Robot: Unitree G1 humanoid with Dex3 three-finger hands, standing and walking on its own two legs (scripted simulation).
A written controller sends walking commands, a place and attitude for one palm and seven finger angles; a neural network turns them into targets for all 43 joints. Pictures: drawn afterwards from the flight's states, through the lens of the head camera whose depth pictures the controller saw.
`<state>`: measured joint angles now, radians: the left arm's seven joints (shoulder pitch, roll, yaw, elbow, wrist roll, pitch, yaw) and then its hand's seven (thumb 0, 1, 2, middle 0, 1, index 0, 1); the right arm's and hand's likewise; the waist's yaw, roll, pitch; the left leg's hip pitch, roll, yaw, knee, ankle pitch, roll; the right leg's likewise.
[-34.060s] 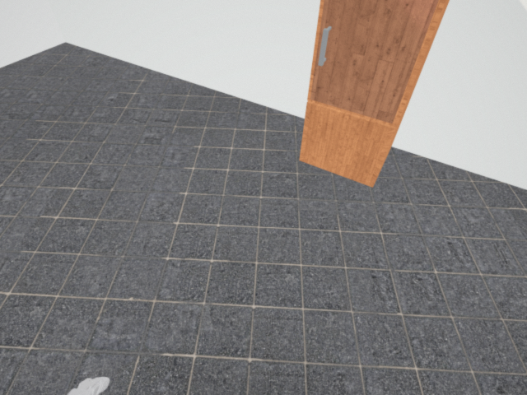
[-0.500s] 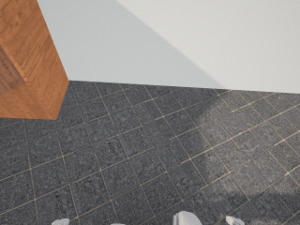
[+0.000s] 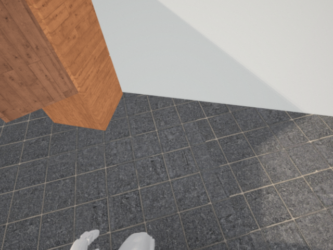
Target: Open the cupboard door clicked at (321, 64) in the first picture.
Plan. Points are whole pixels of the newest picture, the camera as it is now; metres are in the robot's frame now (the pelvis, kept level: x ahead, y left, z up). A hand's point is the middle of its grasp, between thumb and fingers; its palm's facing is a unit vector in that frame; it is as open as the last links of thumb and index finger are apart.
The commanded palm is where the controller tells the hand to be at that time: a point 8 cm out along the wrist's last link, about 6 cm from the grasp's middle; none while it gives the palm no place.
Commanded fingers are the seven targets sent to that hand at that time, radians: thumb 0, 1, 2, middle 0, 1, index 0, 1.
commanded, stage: turn to face it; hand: left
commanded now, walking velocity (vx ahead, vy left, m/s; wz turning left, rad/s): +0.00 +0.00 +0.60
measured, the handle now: out of the picture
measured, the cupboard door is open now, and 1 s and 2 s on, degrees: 43 43 43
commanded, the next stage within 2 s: take the last steps up to it in 0.86 s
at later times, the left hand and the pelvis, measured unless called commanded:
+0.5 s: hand out of the picture -0.02 +0.26 -0.19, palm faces +0.35 -0.91 -0.23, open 7.4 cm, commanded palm none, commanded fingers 0.00 0.90 0.90 -0.20 -0.30 -0.20 -0.30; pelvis +0.01 +0.05 -0.01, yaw +18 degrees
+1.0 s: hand out of the picture +0.05 +0.21 -0.16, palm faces +0.40 -0.89 -0.24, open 7.4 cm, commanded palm none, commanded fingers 0.00 0.90 0.90 -0.20 -0.30 -0.20 -0.30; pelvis +0.03 +0.00 -0.01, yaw +25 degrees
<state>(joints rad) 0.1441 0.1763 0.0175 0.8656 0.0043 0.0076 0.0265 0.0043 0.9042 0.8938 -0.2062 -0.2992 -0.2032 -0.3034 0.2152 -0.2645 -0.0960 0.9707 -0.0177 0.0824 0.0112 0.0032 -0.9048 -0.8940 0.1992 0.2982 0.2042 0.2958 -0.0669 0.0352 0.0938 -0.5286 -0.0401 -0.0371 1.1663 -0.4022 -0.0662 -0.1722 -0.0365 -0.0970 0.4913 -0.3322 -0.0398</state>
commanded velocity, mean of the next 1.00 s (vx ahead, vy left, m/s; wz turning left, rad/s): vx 0.02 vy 0.01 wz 0.37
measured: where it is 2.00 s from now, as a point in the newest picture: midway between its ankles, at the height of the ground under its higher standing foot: outside the picture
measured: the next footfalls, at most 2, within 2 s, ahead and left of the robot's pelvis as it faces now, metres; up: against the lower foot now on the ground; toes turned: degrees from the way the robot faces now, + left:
left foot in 0.34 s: +0.05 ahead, +0.13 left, +0.00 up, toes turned +19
right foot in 0.92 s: +0.08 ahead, -0.08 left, +0.00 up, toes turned +22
